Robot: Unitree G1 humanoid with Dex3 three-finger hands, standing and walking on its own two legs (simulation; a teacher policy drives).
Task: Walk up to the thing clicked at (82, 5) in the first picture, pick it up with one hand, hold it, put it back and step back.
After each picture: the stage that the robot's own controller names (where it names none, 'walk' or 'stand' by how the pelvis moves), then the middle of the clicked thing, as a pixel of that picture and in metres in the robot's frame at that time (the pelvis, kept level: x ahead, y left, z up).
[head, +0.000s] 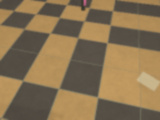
stand; (83, 2) +2.17 -0.04 -0.65
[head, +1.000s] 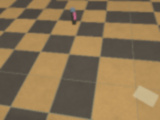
walk; (73, 16) +2.02 +0.21 -0.63
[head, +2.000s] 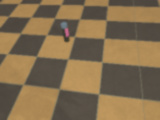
walk; (65, 32) +1.42 +0.30 -0.65
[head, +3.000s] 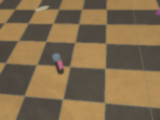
walk; (58, 64) +0.97 +0.29 -0.65
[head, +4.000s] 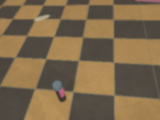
walk; (59, 92) +0.65 +0.26 -0.64
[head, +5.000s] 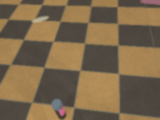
stand; (59, 109) +0.46 +0.23 -0.64
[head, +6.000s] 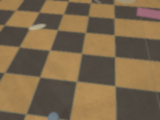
stand; out of the picture +0.41 +0.20 -0.66
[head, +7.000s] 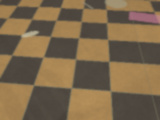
stand; out of the picture +0.37 +0.23 -0.65
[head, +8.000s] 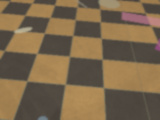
stand; out of the picture +0.40 +0.23 -0.64
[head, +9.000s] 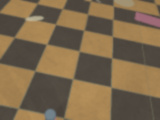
walk; out of the picture +0.39 +0.16 -0.63
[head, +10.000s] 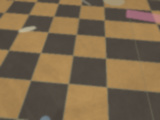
stand; out of the picture +0.39 +0.24 -0.66
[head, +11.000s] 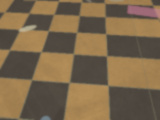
stand; out of the picture +0.38 +0.25 -0.66
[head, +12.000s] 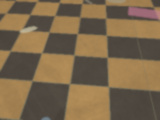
stand; out of the picture +0.38 +0.25 -0.66
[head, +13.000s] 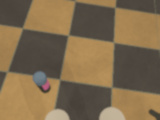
go down; (42, 83) +0.43 +0.22 -0.47
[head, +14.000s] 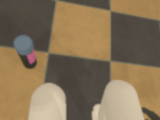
go down; (27, 54) +0.48 +0.23 -0.27
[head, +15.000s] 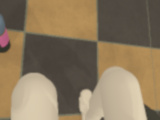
close in; out of the picture +0.47 +0.25 -0.22
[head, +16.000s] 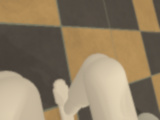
close; out of the picture +0.46 +0.28 -0.17
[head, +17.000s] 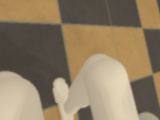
lift; out of the picture +0.44 +0.28 -0.17
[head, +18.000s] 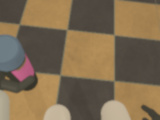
lift; (18, 69) +0.35 +0.20 +0.02
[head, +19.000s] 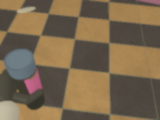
hold; (28, 84) +0.31 +0.18 +0.03
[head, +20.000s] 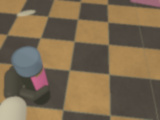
hold; (35, 80) +0.33 +0.17 +0.04
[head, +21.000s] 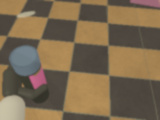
hold; (33, 79) +0.33 +0.17 +0.04
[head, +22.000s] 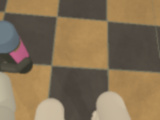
crouch; (14, 53) +0.42 +0.20 -0.04
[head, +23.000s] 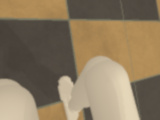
lower; out of the picture +0.48 +0.27 -0.17
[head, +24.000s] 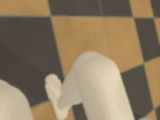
lower; out of the picture +0.48 +0.29 -0.18
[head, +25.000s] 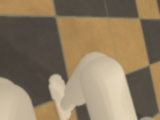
lower; out of the picture +0.47 +0.29 -0.18
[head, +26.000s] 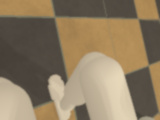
lower; out of the picture +0.47 +0.29 -0.18
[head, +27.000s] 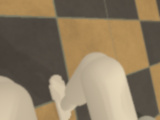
rest; out of the picture +0.46 +0.29 -0.18
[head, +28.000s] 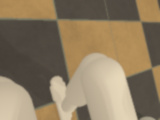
open; out of the picture +0.46 +0.29 -0.18
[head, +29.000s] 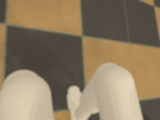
stand; out of the picture +0.46 +0.27 -0.20
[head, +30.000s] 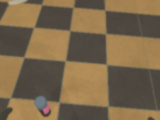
stand; (43, 107) +0.41 +0.22 -0.55
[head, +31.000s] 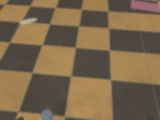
stand; out of the picture +0.40 +0.22 -0.60
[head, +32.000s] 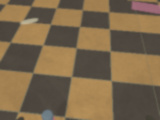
stand; out of the picture +0.40 +0.22 -0.60
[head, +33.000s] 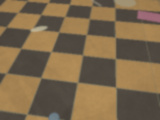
stand; out of the picture +0.42 +0.21 -0.65
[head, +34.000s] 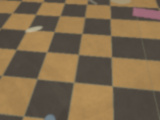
stand; out of the picture +0.40 +0.23 -0.66
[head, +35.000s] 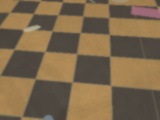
stand; out of the picture +0.39 +0.25 -0.66
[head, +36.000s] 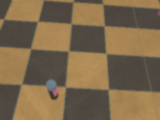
walk; (52, 90) +0.51 +0.19 -0.64
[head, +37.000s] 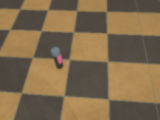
walk; (57, 58) +0.85 +0.27 -0.63
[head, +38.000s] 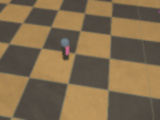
stand; (65, 50) +1.05 +0.17 -0.63
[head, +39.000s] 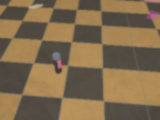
stand; (57, 63) +0.98 +0.22 -0.66
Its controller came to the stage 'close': yes
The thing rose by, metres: 0.69
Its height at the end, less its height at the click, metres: +0.00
